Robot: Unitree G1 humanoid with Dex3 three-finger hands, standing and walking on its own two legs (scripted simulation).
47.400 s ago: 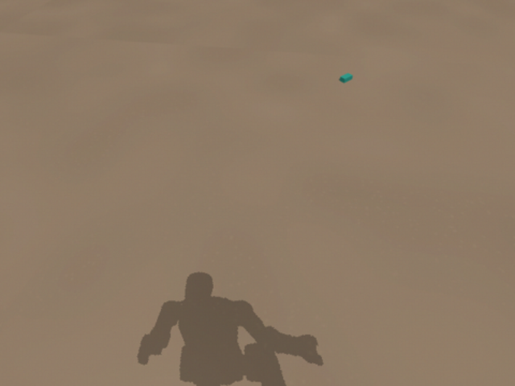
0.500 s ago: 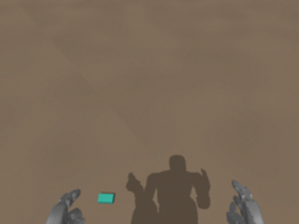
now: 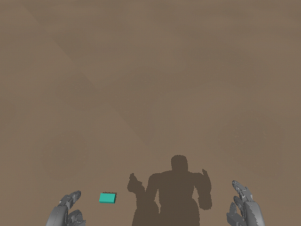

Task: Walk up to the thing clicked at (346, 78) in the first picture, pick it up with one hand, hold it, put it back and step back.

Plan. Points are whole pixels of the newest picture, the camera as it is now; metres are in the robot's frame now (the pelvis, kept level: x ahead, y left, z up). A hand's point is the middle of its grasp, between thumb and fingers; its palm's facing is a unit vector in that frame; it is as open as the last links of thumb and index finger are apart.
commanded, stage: home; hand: left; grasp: from above
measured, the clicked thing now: (107, 198) +0.41 +0.27 -0.70
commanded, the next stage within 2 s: stand in 0.64 s
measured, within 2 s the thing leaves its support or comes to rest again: neither
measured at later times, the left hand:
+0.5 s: hand (83, 221) +0.17 +0.18 -0.04, palm faces +0.05 -0.98 -0.21, open 7.4 cm
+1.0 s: hand out of the picture +0.13 +0.24 -0.10, palm faces +0.04 -0.94 -0.34, open 7.4 cm
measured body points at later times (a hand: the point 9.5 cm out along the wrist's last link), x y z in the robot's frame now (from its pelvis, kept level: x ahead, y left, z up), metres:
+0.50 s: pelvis +0.01 +0.00 +0.00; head +0.03 +0.01 +0.45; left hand +0.16 +0.23 -0.03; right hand +0.17 -0.24 -0.06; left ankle +0.00 +0.13 -0.68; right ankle +0.01 -0.14 -0.68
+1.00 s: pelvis +0.00 +0.01 +0.03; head +0.02 +0.01 +0.48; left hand +0.12 +0.29 -0.08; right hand +0.12 -0.27 -0.09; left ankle +0.00 +0.13 -0.68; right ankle +0.01 -0.14 -0.68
